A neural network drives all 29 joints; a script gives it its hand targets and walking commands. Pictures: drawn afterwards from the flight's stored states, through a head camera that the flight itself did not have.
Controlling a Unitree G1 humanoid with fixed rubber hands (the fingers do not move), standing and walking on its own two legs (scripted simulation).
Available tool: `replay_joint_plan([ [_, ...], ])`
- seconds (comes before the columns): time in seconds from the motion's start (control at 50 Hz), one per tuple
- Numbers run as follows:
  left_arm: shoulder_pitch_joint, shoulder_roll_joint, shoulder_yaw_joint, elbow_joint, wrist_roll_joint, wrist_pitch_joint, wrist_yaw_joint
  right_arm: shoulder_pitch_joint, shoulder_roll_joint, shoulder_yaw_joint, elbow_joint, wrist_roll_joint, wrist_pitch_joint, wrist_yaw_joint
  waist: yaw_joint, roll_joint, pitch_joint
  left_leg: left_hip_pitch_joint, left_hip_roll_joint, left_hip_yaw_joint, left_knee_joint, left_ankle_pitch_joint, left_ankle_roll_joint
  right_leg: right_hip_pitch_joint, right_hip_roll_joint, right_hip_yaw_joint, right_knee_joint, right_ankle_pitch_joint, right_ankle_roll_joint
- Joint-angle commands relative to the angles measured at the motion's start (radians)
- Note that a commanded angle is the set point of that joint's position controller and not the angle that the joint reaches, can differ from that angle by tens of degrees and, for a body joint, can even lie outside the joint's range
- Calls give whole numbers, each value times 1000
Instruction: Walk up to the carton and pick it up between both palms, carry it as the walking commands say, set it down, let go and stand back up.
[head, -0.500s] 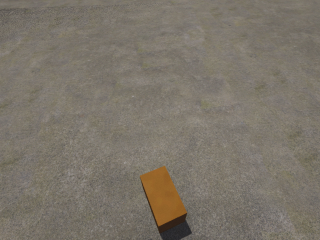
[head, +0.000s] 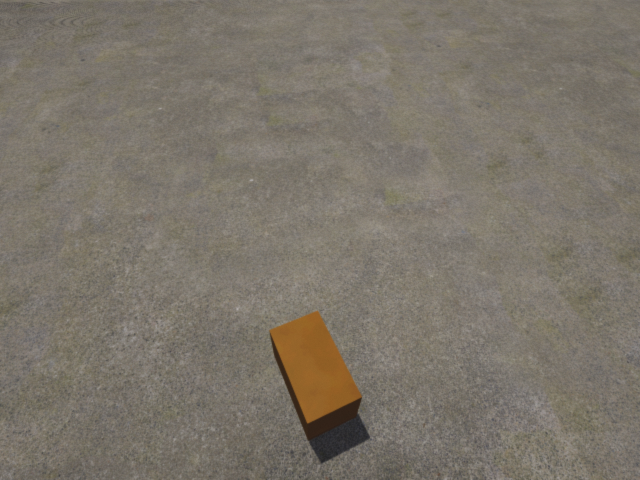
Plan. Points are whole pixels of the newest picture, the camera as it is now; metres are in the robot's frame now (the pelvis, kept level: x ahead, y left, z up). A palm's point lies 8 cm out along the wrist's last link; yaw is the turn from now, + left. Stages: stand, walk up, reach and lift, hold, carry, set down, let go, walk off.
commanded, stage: walk up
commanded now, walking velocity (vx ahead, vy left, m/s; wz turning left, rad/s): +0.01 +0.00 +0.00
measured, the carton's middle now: (313, 374) +0.50 +0.01 -0.67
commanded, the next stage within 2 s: none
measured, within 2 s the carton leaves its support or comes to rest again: neither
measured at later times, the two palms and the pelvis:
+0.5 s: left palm out of the picture +0.00 +0.18 -0.13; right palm out of the picture +0.02 -0.35 -0.09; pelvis -0.02 -0.06 +0.01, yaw +8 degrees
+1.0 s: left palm out of the picture -0.05 +0.08 -0.12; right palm (532, 388) +0.27 -0.32 -0.12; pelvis +0.07 -0.14 +0.00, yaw +18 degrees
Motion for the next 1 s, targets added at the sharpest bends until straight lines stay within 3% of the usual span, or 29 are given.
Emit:
replay_joint_plan([
  [0.0,64,138,21,27,-1,-69,13,6,-66,-14,-13,-4,-50,8,4,-195,-77,18,8,-36,-32,22,-3,55,-173,80,-138,717,-88],
  [0.06,83,113,19,29,-9,-67,16,-13,-88,-28,5,-7,-59,0,10,-32,-108,160,72,-69,-92,336,16,-1,-105,18,-125,486,-54],
  [0.12,87,109,11,40,-4,-65,16,14,-108,-29,3,-4,-45,2,-1,-64,-58,178,77,-79,-91,297,22,-60,-97,56,-167,370,-50],
  [0.14,84,106,11,24,-7,-67,15,30,-102,-31,4,-8,-48,-1,-14,18,-99,197,70,-95,-85,296,30,-33,-104,47,-159,363,-50],
  [0.16,76,93,32,8,14,-64,16,13,-101,-64,31,-10,-33,-1,-9,-56,-125,230,107,-62,-78,266,17,-71,-69,13,-87,256,-23],
  [0.18,-39,184,82,-25,34,-26,-9,210,-216,-88,85,-50,-13,-26,-87,-75,-45,280,292,-379,-123,33,107,-310,-4,-120,123,-14,23],
  [0.2,-49,185,95,-71,39,-2,-22,335,-295,-114,105,-61,-6,-38,-120,50,-21,285,487,-749,-333,-171,202,-473,37,-57,390,-174,29],
  [0.22,-52,176,97,-107,34,9,-34,297,-329,-109,88,-61,6,-43,-111,80,42,150,496,-887,-445,-448,209,-481,22,77,471,-129,46],
  [0.24,-86,187,97,-112,34,18,-44,228,-339,-112,70,-63,7,-46,-91,38,129,44,505,-856,-492,-551,223,-484,-21,127,566,-81,46],
  [0.32,17,150,64,-92,19,-12,-51,12,-263,-104,0,-26,-34,-34,-4,132,-111,41,290,-434,-347,-293,120,-292,-53,70,394,49,39],
  [0.34,-26,124,59,-92,30,-4,-63,73,-266,-100,14,-37,-28,-31,-35,263,-103,29,235,-355,-325,-284,100,-283,-8,0,350,21,51],
  [0.36,-57,105,58,-105,23,-6,-62,125,-249,-101,26,-41,-31,-29,-49,199,-117,54,266,-405,-319,-283,128,-318,13,-20,323,30,60],
  [0.42,-43,133,71,-85,14,8,-55,85,-285,-116,-11,-34,-19,-17,-30,251,-58,-159,206,-373,-332,-347,113,-147,13,-27,248,19,64],
  [0.46,72,123,61,-53,-4,11,-47,-22,-274,-117,-53,-43,-15,-20,38,406,-27,-306,169,-332,-320,-417,83,-26,9,-28,178,4,48],
  [0.5,260,152,66,19,-1,5,-39,-179,-265,-107,-79,-34,-11,-21,153,304,-29,-397,97,-277,-295,-458,11,154,-12,-59,5,95,27],
  [0.54,418,237,74,83,2,-16,-17,-270,-148,-65,-126,-20,-6,-8,232,-259,-66,-378,-63,-103,318,-434,-7,47,-263,230,-347,-188,-6],
  [0.56,273,241,68,65,18,-17,1,-180,-87,-57,-126,-15,-5,-10,116,-370,52,-366,-5,-105,452,-406,-27,-144,-347,345,-421,-297,2],
  [0.58,246,221,62,32,22,-34,2,-143,-79,-61,-90,-13,-6,-3,102,-241,87,-377,17,-133,519,-345,-16,-138,-322,382,-452,-370,50],
  [0.6,188,222,60,25,22,-59,0,3,-48,-57,-40,-23,-13,15,-4,-181,78,-410,-5,-138,623,-251,-18,-102,-340,429,-464,-373,77],
  [0.62,105,208,53,12,19,-61,-4,-108,-93,-64,-18,-10,-21,22,60,-314,0,-356,33,-106,546,-132,-27,-92,-305,316,-465,-244,-22],
  [0.64,93,203,64,23,23,-58,-6,-134,-124,-70,-36,-10,-27,30,42,-277,-4,-377,49,-59,555,-119,-43,-44,-281,254,-455,-195,-88],
  [0.68,160,132,46,26,14,-79,-12,-50,-128,-68,33,-14,-24,48,4,-152,20,-360,38,-40,652,-63,-43,-3,-208,152,-407,-17,6],
  [0.72,241,129,43,59,11,-93,0,-145,-99,-56,-10,-18,-28,58,57,-96,14,-428,47,-40,538,-47,-35,207,-229,134,-345,224,-44],
  [0.76,354,108,33,109,17,-111,4,-192,-70,-43,-38,-8,-40,63,84,-235,0,-380,36,-9,483,-37,-37,239,-205,73,-295,520,-29],
  [0.84,395,133,63,128,11,-104,12,-307,-44,-30,-46,-9,-62,51,137,-141,-4,-396,18,49,286,-91,-40,392,-222,64,-179,817,-108],
  [0.92,412,141,61,144,15,-108,18,-277,-38,-22,-23,-10,-77,43,139,-98,28,-337,4,64,190,-114,-18,365,-276,52,-137,1060,-132],
  [0.94,379,131,59,138,5,-98,18,-287,-23,-6,-47,-13,-83,43,101,-170,21,-252,0,56,128,-91,-11,306,-242,27,-102,1090,-132],
  [0.96,339,132,51,112,16,-107,16,-224,-26,-8,-1,-2,-68,36,87,-145,13,-154,-63,116,101,-93,6,257,-255,-6,-54,1405,-106],
  [0.98,319,161,62,121,5,-103,17,-135,-15,0,14,-4,-70,29,51,-155,-47,-54,-66,96,41,1,24,210,-242,-22,-5,1365,-104],
])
